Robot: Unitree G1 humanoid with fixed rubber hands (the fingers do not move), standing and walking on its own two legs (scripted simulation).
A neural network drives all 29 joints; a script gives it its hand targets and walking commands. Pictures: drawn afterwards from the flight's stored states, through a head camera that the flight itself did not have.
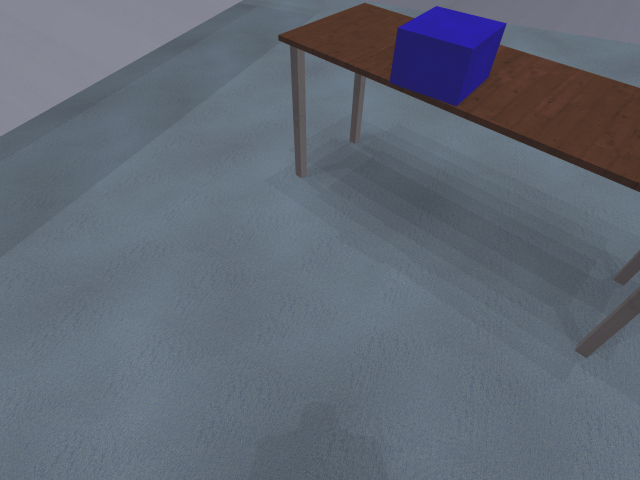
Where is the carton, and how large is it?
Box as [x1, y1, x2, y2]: [390, 6, 506, 105]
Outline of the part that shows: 436,6 398,27 390,82 456,105 488,76 506,23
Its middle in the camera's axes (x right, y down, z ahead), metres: +0.38 -0.58 +1.19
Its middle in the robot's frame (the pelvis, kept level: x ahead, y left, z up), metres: +1.28 -0.36 -0.03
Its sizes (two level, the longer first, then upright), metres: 0.239 0.229 0.162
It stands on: a table, 0.67 m high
